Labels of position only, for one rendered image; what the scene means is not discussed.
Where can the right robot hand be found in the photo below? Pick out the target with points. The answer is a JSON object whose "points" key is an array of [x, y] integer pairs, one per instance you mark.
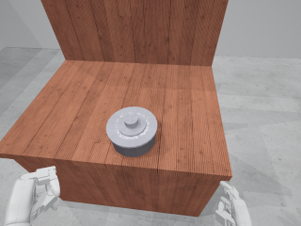
{"points": [[237, 212]]}

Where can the lid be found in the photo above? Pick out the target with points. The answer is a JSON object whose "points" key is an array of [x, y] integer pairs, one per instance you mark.
{"points": [[131, 137]]}

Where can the table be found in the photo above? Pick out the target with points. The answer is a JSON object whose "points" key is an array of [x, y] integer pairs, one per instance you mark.
{"points": [[154, 54]]}

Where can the knob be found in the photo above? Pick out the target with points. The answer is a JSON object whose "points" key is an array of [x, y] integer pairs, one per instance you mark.
{"points": [[131, 120]]}

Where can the left robot hand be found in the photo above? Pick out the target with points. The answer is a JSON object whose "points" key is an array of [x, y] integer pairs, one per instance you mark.
{"points": [[41, 186]]}

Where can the pot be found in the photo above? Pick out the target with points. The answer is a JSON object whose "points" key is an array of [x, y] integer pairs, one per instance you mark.
{"points": [[135, 152]]}

